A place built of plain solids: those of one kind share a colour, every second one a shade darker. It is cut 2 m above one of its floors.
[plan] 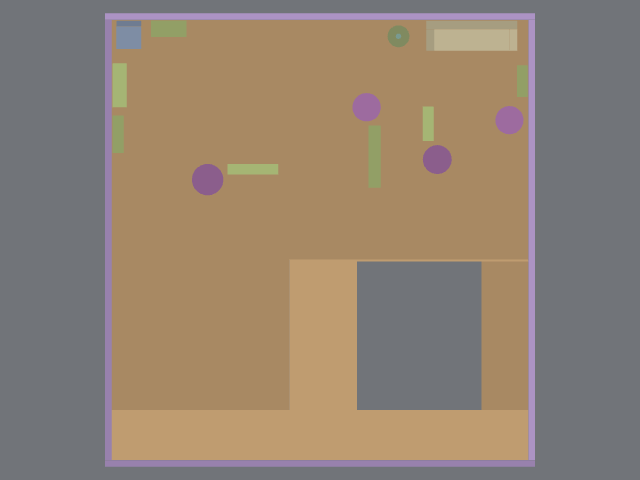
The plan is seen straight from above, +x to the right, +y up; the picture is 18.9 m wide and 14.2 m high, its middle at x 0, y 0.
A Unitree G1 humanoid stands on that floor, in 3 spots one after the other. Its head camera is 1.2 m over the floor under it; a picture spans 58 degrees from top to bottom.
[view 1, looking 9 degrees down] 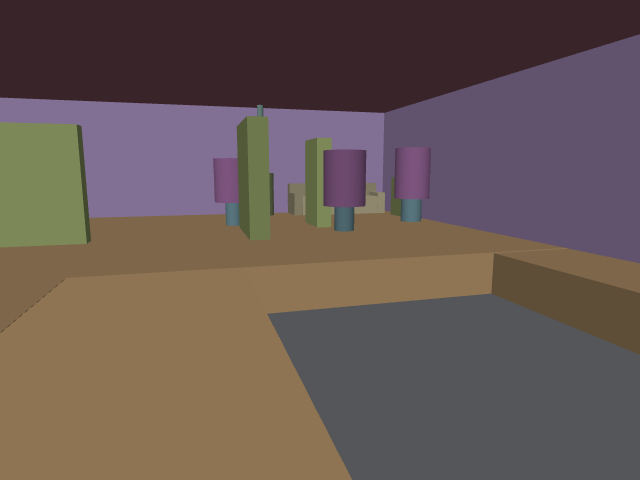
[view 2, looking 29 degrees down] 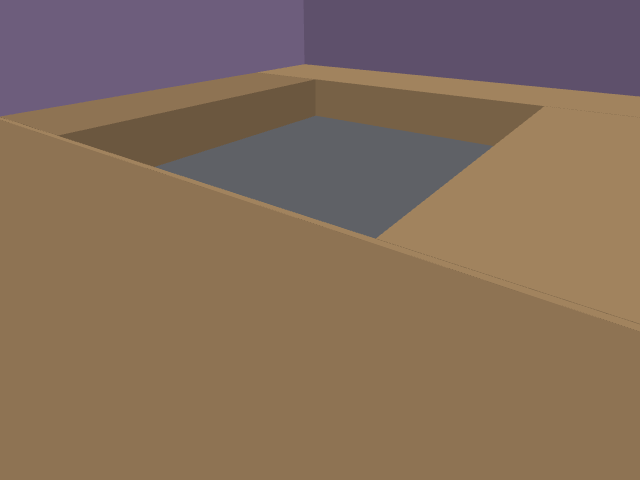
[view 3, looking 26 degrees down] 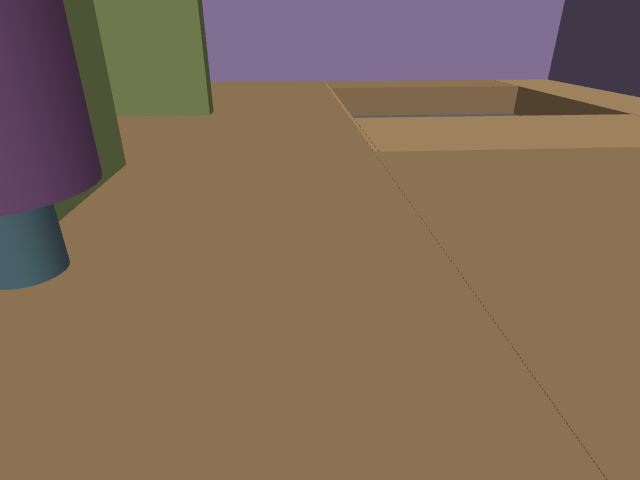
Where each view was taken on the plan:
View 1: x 0.55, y -6.01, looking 74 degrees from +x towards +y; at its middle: floor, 7.67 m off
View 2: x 0.07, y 1.32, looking -54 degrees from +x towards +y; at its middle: floor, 2.48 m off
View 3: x -5.51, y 0.33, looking -4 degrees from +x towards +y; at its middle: floor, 2.74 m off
